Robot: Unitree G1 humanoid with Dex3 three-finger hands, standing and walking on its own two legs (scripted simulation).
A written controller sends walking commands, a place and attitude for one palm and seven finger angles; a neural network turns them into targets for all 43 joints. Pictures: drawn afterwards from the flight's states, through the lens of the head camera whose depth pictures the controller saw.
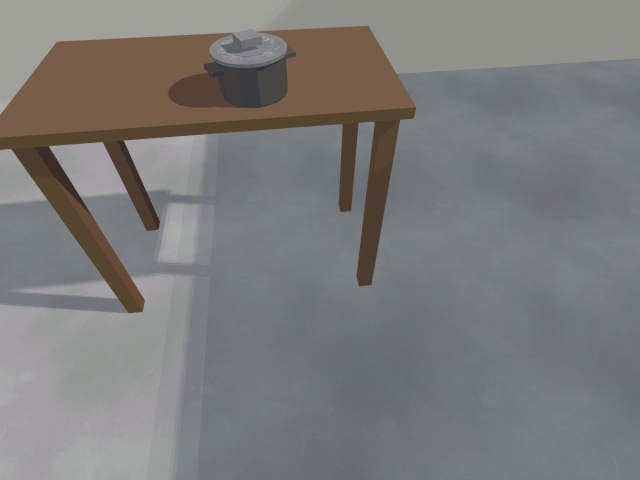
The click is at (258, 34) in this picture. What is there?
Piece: lid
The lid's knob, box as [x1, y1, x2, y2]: [232, 29, 262, 48]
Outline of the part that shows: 261,36 252,29 232,33 233,40 241,48 261,44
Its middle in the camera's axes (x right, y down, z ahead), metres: -0.17 -0.45 +0.88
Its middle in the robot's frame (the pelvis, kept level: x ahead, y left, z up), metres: +0.97 +0.22 +0.12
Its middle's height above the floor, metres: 0.90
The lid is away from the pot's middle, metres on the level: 0.00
